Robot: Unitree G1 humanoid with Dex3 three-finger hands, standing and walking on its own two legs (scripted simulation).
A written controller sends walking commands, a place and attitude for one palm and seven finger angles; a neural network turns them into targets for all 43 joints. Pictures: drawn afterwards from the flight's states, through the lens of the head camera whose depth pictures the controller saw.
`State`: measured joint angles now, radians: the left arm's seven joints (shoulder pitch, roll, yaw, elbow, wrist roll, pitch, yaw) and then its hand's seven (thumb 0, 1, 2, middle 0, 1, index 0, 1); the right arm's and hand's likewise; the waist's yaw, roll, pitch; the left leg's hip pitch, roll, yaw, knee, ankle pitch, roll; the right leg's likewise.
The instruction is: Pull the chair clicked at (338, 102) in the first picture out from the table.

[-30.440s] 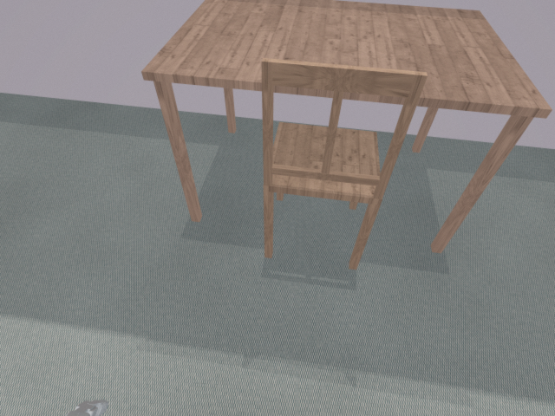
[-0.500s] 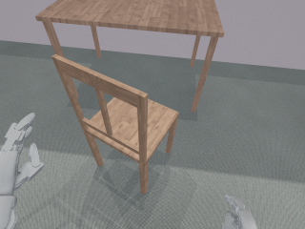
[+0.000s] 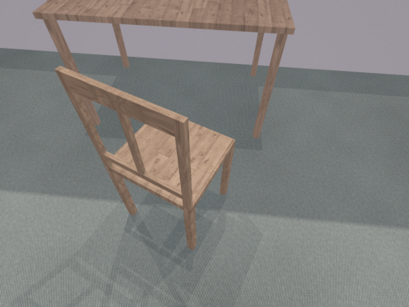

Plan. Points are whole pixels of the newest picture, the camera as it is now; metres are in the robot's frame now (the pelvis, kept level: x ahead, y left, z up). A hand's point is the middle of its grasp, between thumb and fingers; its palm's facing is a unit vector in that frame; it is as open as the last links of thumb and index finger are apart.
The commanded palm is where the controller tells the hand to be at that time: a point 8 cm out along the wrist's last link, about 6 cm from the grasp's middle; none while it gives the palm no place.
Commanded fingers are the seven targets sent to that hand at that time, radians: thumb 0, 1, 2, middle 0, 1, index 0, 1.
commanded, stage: let the arm hang, fingers relaxed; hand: left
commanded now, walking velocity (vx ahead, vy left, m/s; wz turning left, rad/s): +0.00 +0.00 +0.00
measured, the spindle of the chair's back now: (133, 145) +0.55 +0.25 -0.10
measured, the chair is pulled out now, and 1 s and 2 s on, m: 0.57 0.57 0.57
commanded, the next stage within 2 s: look to check the result in 0.54 s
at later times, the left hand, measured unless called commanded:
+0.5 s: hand out of the picture +0.01 +0.16 -0.17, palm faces +0.02 -0.98 -0.19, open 7.3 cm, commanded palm none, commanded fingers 0.00 0.90 0.90 -0.20 -0.30 -0.20 -0.30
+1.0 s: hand out of the picture +0.01 +0.16 -0.17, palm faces +0.02 -0.98 -0.18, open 7.3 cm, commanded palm none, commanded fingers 0.00 0.90 0.90 -0.20 -0.30 -0.20 -0.30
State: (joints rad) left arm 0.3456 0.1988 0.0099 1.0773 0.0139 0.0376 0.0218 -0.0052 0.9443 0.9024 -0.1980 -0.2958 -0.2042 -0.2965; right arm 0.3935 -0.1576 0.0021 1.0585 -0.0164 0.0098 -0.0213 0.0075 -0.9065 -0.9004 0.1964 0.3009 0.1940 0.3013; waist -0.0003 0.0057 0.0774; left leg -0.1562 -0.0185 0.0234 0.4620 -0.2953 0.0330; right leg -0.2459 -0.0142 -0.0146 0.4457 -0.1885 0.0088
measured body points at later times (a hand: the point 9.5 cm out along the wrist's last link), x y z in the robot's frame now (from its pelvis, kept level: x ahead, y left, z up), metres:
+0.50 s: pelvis +0.01 +0.00 +0.00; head +0.02 -0.01 +0.45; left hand +0.01 +0.22 -0.16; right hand -0.01 -0.21 -0.16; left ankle -0.03 +0.10 -0.74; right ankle +0.03 -0.13 -0.74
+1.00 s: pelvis +0.01 +0.00 +0.00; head +0.04 +0.00 +0.45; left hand +0.01 +0.21 -0.16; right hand -0.02 -0.21 -0.16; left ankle -0.03 +0.10 -0.74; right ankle +0.03 -0.13 -0.74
